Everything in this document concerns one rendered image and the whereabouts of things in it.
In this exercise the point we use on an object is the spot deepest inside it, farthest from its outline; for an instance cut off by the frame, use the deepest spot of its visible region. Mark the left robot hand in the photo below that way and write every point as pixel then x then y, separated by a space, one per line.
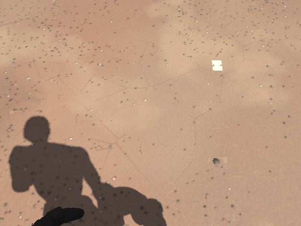
pixel 59 215

